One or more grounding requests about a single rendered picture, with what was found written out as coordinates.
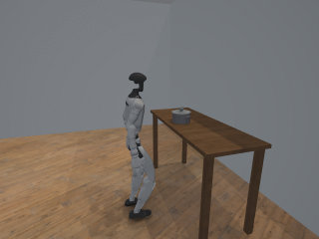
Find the right robot upper arm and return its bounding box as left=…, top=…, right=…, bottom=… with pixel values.
left=126, top=99, right=145, bottom=131

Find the table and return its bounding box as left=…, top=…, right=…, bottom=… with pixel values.
left=151, top=108, right=272, bottom=239

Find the lid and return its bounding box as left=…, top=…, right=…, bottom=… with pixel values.
left=172, top=110, right=191, bottom=116

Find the left robot upper arm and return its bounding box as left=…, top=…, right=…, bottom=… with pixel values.
left=123, top=107, right=126, bottom=120

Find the robot right hand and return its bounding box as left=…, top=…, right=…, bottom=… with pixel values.
left=131, top=157, right=144, bottom=177

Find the robot right forearm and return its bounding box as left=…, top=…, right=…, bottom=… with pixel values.
left=127, top=125, right=139, bottom=158

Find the pot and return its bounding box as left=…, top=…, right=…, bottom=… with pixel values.
left=171, top=114, right=191, bottom=124

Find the robot left shin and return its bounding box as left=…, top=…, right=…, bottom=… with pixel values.
left=130, top=172, right=145, bottom=201

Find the robot right shin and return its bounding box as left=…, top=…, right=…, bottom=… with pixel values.
left=134, top=179, right=156, bottom=213

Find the robot shin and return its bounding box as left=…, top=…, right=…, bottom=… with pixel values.
left=134, top=179, right=156, bottom=213
left=130, top=172, right=145, bottom=201

